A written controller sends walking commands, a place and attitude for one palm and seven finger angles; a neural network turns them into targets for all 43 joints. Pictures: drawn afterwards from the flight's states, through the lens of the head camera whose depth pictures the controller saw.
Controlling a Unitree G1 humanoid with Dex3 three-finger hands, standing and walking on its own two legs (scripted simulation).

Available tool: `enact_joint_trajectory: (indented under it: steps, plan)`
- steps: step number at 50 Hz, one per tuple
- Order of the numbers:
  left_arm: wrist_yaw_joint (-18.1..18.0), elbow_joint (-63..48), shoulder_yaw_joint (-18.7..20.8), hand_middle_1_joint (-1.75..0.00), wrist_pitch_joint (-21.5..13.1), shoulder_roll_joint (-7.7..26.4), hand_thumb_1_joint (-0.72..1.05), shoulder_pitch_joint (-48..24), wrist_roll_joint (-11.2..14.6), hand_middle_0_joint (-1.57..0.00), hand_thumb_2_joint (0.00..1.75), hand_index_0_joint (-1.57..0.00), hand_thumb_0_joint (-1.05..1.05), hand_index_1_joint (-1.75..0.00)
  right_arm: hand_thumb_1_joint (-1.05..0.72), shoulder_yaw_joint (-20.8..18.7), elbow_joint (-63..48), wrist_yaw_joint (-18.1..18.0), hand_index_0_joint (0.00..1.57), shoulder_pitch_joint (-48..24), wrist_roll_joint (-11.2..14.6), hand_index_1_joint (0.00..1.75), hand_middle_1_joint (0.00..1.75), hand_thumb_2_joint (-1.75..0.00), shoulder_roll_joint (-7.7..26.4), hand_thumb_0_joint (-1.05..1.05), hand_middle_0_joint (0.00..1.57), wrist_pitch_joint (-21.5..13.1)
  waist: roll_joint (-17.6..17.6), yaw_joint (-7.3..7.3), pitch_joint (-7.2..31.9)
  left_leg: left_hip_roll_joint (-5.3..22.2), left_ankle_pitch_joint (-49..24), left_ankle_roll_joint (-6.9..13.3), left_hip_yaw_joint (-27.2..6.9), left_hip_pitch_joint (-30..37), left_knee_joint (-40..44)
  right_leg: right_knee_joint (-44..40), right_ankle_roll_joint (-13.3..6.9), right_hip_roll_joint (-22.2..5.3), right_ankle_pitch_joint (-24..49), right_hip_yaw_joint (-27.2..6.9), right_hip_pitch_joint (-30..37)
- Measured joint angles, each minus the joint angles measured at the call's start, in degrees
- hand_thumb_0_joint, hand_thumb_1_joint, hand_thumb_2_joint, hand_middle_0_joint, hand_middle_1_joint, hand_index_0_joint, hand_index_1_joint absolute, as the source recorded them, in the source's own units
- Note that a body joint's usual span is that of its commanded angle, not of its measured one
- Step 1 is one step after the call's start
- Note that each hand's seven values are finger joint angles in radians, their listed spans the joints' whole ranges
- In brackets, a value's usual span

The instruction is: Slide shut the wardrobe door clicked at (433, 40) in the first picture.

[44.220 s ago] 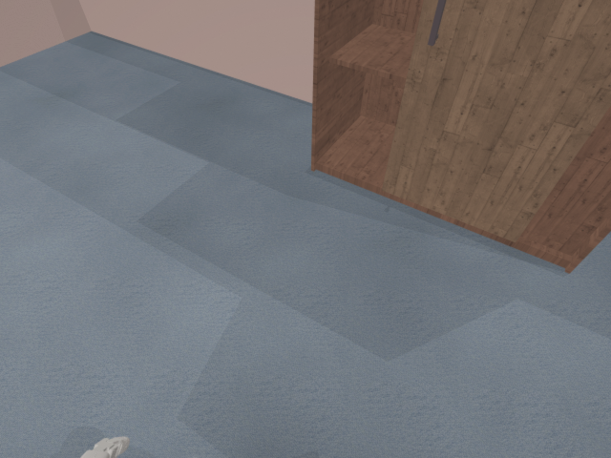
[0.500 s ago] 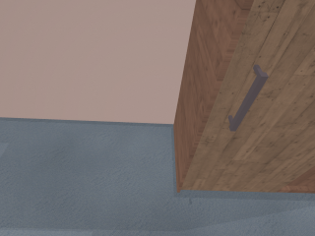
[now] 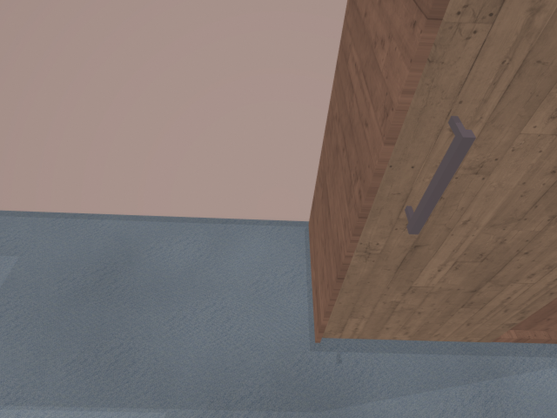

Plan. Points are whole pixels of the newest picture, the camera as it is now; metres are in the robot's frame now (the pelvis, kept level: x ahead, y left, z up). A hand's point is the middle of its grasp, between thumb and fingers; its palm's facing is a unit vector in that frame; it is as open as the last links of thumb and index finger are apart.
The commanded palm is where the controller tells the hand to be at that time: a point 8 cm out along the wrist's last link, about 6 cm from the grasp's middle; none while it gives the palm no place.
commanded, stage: look again from close up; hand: right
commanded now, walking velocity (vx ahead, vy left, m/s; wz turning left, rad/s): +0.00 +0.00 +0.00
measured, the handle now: (432, 181) +0.48 -0.22 +0.09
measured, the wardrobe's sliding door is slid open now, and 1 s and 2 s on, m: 0.00 0.00 0.00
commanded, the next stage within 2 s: raise the hand with hooked fingers in 0.04 s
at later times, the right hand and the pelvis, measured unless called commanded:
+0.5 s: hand out of the picture +0.15 -0.19 -0.03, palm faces -0.07 +1.00 +0.02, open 8.2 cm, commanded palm +0.11 -0.26 -0.03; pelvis -0.05 -0.02 -0.06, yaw -2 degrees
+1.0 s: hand (504, 405) +0.16 -0.26 +0.02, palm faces +0.00 +1.00 -0.06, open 11.2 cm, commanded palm +0.13 -0.31 +0.03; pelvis -0.06 -0.04 -0.05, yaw -3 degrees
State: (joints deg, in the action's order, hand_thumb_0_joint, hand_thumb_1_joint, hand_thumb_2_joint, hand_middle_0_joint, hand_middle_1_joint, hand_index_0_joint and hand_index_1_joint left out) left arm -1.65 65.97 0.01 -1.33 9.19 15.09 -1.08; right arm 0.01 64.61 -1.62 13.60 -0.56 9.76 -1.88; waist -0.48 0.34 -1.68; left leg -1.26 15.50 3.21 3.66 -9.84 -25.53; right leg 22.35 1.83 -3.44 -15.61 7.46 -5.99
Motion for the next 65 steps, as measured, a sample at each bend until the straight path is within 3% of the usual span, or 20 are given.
enact_joint_trajectory:
  steps: [8, 10, 13, 16, 20, 22, 24, 26, 31, 34, 36, 40, 44, 49, 57, 65]
  plan:
    - [0.2, -0.2, 0.1, -0.30, 0.3, 0.2, 0.91, 0.1, 0.2, -0.20, 0.89, -0.19, 0.00, -0.30, -0.92, 0.0, -0.1, -0.5, 0.20, 0.0, -0.1, 0.30, 0.30, -0.90, -0.2, 0.00, 0.20, -0.2, -0.3, -0.04, -0.1, -0.2, -0.3, -0.2, 0.1, -0.5, 0.1, 1.9, -0.2, -0.4, 0.0, 0.1, -1.3]
    - [-0.9, -5.9, -0.5, -0.30, -2.3, 0.9, 0.91, 1.9, 1.9, -0.20, 0.89, -0.20, 0.00, -0.30, -0.92, -1.7, -19.7, -0.5, 0.20, 5.7, 4.8, 0.30, 0.30, -0.89, -0.3, 0.01, 0.20, 3.9, -0.6, -0.40, -1.1, -0.3, 0.0, -0.3, 0.0, -1.6, -1.4, 3.3, -0.8, -0.3, -1.4, -0.9, -2.2]
    - [-2.5, -13.1, 0.2, -0.30, -9.2, 2.4, 0.91, 3.6, 2.8, -0.20, 0.89, -0.20, 0.01, -0.30, -0.90, -2.8, -42.8, -1.4, 0.20, 9.5, 9.1, 0.31, 0.31, -0.89, -0.1, 0.02, 0.20, -1.6, -0.8, 0.08, -0.2, 1.0, 1.2, -0.6, 1.0, -4.1, -4.5, 5.6, -0.5, 0.7, -1.7, -2.1, -5.0]
    - [-2.0, -18.7, 1.6, -0.30, -12.7, 4.4, 0.91, 1.4, 2.3, -0.20, 0.89, -0.20, 0.01, -0.30, -0.87, -5.9, -50.7, 2.1, 0.20, 5.6, 12.0, 0.33, 0.33, -0.87, -0.2, 0.02, 0.20, -11.0, -1.1, 1.30, 3.0, 2.4, 2.9, -1.0, 1.9, -10.0, -9.6, 11.0, -1.1, 1.5, -3.0, -3.2, -11.5]
    - [0.7, -26.1, 3.4, -0.30, -14.2, 6.0, 0.91, -3.7, 2.1, -0.20, 0.89, -0.20, 0.01, -0.30, -0.80, -8.4, -51.1, 13.5, 0.20, 2.2, 15.2, 0.38, 0.38, -0.84, 0.2, 0.01, 0.20, -26.0, 0.7, 1.54, 6.7, 3.2, 6.2, -1.0, 1.0, -20.9, -19.8, 20.9, -1.4, 1.6, -6.6, -2.6, -21.9]
    - [1.8, -30.0, 4.1, -0.30, -14.0, 6.8, 0.91, -5.6, 2.5, -0.20, 0.89, -0.19, 0.01, -0.30, -0.76, -8.3, -50.6, 19.8, 0.21, 3.0, 15.3, 0.40, 0.40, -0.83, 0.7, 0.00, 0.20, -29.7, 1.6, 1.14, 7.4, 3.3, 7.7, -0.9, 0.7, -24.9, -24.3, 25.5, -2.0, 1.6, -8.2, -2.6, -25.8]
    - [1.9, -33.7, 4.4, -0.30, -13.3, 7.5, 0.91, -6.7, 3.0, -0.20, 0.89, -0.19, 0.01, -0.30, -0.71, -7.7, -51.0, 23.8, 0.21, 5.0, 16.0, 0.43, 0.43, -0.81, 1.1, 0.00, 0.21, -28.9, 2.4, 0.47, 7.6, 3.6, 9.0, -1.0, 0.6, -27.7, -27.7, 29.3, -1.9, 1.5, -9.8, -2.7, -28.7]
    - [1.4, -36.7, 4.5, -0.30, -12.7, 8.0, 0.91, -7.0, 3.0, -0.20, 0.89, -0.19, 0.01, -0.30, -0.66, -7.5, -52.4, 24.6, 0.22, 7.6, 16.6, 0.46, 0.46, -0.79, 1.2, 0.00, 0.21, -26.5, 2.8, -0.34, 7.6, 3.7, 10.0, -1.1, 0.9, -29.4, -30.1, 32.2, -1.9, 1.5, -10.9, -3.1, -30.9]
    - [0.4, -39.2, 3.0, -0.30, -12.2, 7.2, 0.91, -6.1, 2.3, -0.20, 0.89, -0.19, 0.01, -0.30, -0.54, -8.7, -60.5, 20.3, 0.23, 12.2, 16.1, 0.53, 0.53, -0.74, 2.1, 0.01, 0.23, -25.4, 2.7, -2.12, 7.0, 3.7, 10.9, -1.2, 3.3, -30.9, -32.5, 37.2, -2.3, 1.2, -12.6, -5.6, -34.5]
    - [0.2, -38.0, 0.8, -0.30, -12.3, 5.9, 0.91, -5.5, 2.3, -0.20, 0.89, -0.19, 0.01, -0.30, -0.47, -8.7, -64.4, 20.1, 0.23, 10.5, 16.0, 0.58, 0.58, -0.71, 3.6, 0.01, 0.23, -26.0, 1.7, -2.52, 6.4, 3.7, 10.8, -1.2, 4.8, -31.2, -32.7, 39.0, -2.4, 1.1, -12.9, -7.2, -36.2]
    - [0.1, -36.9, -0.9, -0.30, -12.2, 4.8, 0.91, -5.1, 2.6, -0.20, 0.89, -0.20, 0.01, -0.30, -0.42, -8.4, -65.3, 21.2, 0.23, 7.9, 15.9, 0.61, 0.61, -0.69, 4.7, 0.01, 0.23, -24.5, 0.8, -2.43, 6.0, 3.6, 10.4, -1.4, 5.3, -31.2, -32.3, 39.3, -2.5, 1.1, -12.7, -7.7, -36.6]
    - [-0.2, -35.1, -3.5, -0.30, -11.4, 2.3, 0.91, -3.2, 3.1, -0.21, 0.89, -0.20, 0.01, -0.30, -0.33, -8.6, -65.0, 23.1, 0.24, 4.1, 16.1, 0.67, 0.67, -0.65, 6.5, 0.01, 0.24, -17.5, -0.5, -1.35, 5.9, 3.5, 8.9, -1.9, 4.9, -30.3, -30.2, 37.5, -3.0, 1.2, -11.7, -7.2, -35.7]
    - [-0.3, -34.1, -4.3, -0.31, -11.4, 1.2, 0.90, -0.1, 3.0, -0.21, 0.89, -0.20, 0.01, -0.30, -0.24, -10.7, -65.0, 22.3, 0.25, 4.0, 17.5, 0.73, 0.73, -0.61, 7.0, 0.01, 0.25, -12.7, -1.2, -0.01, 6.2, 3.4, 7.5, -2.4, 3.6, -28.3, -27.0, 34.1, -3.4, 1.2, -10.6, -5.8, -33.1]
    - [-0.4, -33.0, -3.5, -0.31, -12.1, 2.7, 0.90, 2.7, 3.0, -0.21, 0.89, -0.20, 0.01, -0.30, -0.12, -13.4, -65.3, 21.3, 0.26, 5.1, 18.7, 0.80, 0.80, -0.56, 7.1, 0.00, 0.25, -13.1, -1.4, 0.56, 6.6, 3.4, 6.6, -2.9, 2.7, -25.9, -24.3, 31.1, -3.8, 1.5, -9.8, -4.9, -30.2]
    - [-1.5, -32.3, -1.3, -0.30, -13.6, 6.8, 0.90, 2.3, 3.6, -0.21, 0.89, -0.20, 0.01, -0.30, 0.06, -14.8, -63.7, 23.1, 0.27, 3.5, 19.1, 0.92, 0.92, -0.48, 8.8, 0.00, 0.27, -12.4, -0.9, 0.35, 5.8, 3.4, 6.1, -3.2, 2.7, -22.2, -21.5, 28.5, -4.0, 1.7, -9.5, -4.8, -26.7]
    - [-2.0, -33.1, -1.2, -0.30, -14.5, 7.2, 0.91, 0.1, 3.9, -0.20, 0.89, -0.20, 0.01, -0.30, 0.25, -17.2, -62.7, 24.4, 0.28, 0.1, 19.9, 1.04, 1.04, -0.40, 10.5, 0.00, 0.28, -10.4, -0.6, -0.41, 5.6, 3.1, 5.2, -3.2, 3.0, -17.1, -17.3, 24.6, -3.7, 1.7, -8.6, -5.1, -21.8]
